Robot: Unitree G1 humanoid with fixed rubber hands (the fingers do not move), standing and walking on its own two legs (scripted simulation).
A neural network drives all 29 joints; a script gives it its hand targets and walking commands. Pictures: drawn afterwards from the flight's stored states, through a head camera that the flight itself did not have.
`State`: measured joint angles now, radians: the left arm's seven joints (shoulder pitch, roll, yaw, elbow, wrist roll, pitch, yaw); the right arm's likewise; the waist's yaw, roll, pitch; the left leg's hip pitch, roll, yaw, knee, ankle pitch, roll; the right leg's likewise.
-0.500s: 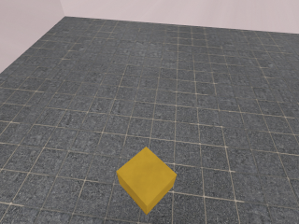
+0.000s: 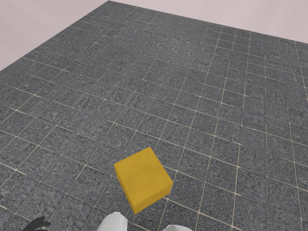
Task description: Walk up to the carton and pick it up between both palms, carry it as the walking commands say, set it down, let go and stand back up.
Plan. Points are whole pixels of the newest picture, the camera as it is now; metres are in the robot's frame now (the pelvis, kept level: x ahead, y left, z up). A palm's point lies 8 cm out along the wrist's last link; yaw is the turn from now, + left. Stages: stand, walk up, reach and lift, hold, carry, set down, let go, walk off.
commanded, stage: walk up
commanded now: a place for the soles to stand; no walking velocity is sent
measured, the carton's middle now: (142, 179) +0.48 +0.03 -0.65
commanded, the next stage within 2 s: none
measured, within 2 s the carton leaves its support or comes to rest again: neither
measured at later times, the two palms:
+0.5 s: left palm out of the picture +0.08 +0.20 -0.12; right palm out of the picture +0.17 -0.50 -0.09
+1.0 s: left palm out of the picture +0.07 +0.09 -0.13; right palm out of the picture +0.30 -0.57 -0.10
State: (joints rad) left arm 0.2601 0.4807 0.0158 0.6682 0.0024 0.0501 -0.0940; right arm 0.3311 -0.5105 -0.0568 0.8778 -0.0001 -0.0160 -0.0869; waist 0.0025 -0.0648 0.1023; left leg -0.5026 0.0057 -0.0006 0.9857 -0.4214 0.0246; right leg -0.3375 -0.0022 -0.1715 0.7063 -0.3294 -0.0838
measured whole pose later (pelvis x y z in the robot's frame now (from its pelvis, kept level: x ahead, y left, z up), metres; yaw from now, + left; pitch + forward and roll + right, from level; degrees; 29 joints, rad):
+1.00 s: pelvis +0.11 -0.24 -0.04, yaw +21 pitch -5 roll +2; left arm 0.26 0.49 0.03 0.73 0.00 0.04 -0.04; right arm 0.31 -0.52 -0.06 0.80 0.00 -0.01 -0.08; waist 0.01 -0.08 0.16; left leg -0.53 -0.01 -0.11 1.04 -0.48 0.07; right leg -0.41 -0.04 -0.03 1.03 -0.54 -0.02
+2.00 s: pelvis +0.12 -0.23 -0.02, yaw +25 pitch -2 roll +1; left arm 0.24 0.47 0.03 0.79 0.00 0.00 0.00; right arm 0.29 -0.48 -0.06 0.81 0.00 -0.02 -0.02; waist 0.00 -0.02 0.13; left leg -0.42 -0.05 -0.10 0.87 -0.43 0.02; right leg -0.39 -0.07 -0.06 0.89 -0.47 -0.02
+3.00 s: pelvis +0.11 -0.23 -0.01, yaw +27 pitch -4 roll +1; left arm 0.21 0.47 0.03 0.79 0.00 0.01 -0.01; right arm 0.27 -0.47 -0.06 0.85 0.00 -0.05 -0.02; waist 0.00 -0.03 0.14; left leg -0.36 -0.05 -0.11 0.82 -0.39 -0.01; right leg -0.38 -0.07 -0.07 0.89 -0.55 -0.02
